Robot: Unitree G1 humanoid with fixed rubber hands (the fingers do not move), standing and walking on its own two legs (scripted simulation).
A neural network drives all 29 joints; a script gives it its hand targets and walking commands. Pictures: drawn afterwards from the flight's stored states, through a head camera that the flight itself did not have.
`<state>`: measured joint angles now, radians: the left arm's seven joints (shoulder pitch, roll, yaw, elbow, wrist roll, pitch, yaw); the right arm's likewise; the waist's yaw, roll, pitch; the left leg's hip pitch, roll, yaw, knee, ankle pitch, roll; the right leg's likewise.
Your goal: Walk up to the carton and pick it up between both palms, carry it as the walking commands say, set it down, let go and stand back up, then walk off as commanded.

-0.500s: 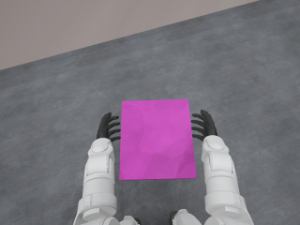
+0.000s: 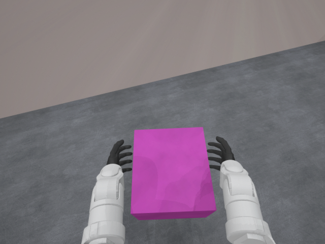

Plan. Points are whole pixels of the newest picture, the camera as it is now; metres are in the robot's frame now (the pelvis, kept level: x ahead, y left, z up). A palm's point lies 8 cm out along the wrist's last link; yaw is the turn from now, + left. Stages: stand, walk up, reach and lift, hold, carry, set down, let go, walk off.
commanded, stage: reach and lift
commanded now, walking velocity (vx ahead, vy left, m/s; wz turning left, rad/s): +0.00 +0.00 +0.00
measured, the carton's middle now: (170, 174) +0.35 -0.02 -0.07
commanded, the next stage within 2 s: hold in 1.42 s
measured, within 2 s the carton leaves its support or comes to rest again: neither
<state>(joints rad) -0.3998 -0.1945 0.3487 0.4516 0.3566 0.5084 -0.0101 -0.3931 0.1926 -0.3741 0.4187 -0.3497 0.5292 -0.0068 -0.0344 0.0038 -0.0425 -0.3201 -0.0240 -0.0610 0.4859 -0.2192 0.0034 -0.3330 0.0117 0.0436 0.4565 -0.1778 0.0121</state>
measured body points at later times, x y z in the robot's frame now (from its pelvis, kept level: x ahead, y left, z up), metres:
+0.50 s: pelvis +0.00 +0.00 +0.01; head -0.04 +0.00 +0.45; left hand +0.33 +0.14 +0.06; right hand +0.32 -0.16 +0.06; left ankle +0.02 +0.12 -0.74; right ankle +0.04 -0.13 -0.74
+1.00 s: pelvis +0.01 +0.00 +0.01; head -0.03 -0.01 +0.46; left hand +0.33 +0.14 +0.06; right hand +0.32 -0.15 +0.05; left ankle +0.02 +0.12 -0.74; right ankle +0.04 -0.13 -0.74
